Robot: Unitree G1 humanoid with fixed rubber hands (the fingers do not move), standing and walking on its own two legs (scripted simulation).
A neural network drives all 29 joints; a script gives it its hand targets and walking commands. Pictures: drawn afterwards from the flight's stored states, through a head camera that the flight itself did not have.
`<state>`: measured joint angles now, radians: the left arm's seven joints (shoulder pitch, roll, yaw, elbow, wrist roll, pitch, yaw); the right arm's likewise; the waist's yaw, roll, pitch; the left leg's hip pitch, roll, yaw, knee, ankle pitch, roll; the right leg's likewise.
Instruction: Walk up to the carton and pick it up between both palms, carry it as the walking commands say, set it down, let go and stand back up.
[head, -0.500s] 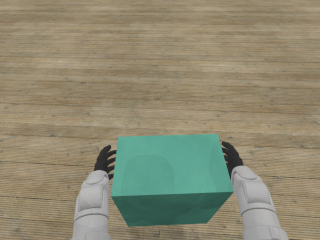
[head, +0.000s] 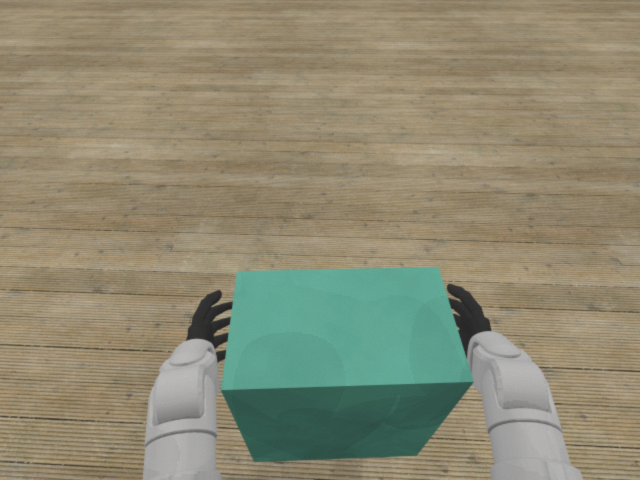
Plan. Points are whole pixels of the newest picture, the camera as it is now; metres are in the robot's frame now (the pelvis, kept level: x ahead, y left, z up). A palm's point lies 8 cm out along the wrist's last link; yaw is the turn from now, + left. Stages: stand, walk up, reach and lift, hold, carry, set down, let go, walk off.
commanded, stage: reach and lift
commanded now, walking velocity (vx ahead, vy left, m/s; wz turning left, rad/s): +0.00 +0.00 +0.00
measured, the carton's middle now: (337, 374) +0.28 +0.02 -0.04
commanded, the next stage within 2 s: hold in 1.00 s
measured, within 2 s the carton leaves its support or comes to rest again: neither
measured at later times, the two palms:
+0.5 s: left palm (223, 338) +0.29 +0.17 +0.04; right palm (497, 352) +0.28 -0.17 +0.04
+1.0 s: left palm (223, 344) +0.28 +0.17 +0.04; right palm (501, 360) +0.27 -0.18 +0.04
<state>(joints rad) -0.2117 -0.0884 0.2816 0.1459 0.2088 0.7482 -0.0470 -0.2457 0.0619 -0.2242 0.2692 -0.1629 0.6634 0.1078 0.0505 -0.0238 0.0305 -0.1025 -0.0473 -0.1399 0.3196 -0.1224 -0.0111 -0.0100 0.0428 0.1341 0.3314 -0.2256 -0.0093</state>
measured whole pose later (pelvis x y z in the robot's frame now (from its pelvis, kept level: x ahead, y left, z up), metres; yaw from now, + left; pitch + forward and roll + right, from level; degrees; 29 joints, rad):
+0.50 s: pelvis +0.00 +0.01 +0.00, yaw -1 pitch -5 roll +0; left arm -0.19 -0.10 0.25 0.12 0.20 0.75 -0.04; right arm -0.20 0.05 -0.23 0.19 -0.16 0.70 0.12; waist -0.01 -0.02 0.03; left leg -0.10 -0.05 -0.13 0.31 -0.13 0.00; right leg 0.00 0.04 0.14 0.32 -0.22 0.00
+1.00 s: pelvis +0.00 +0.00 +0.00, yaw +0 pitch -6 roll +0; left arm -0.16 -0.09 0.23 0.11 0.18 0.75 -0.04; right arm -0.17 0.07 -0.22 0.15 -0.16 0.71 0.11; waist -0.02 -0.01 0.03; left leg -0.09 -0.05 -0.14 0.32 -0.13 0.00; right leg 0.00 0.04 0.13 0.33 -0.23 0.00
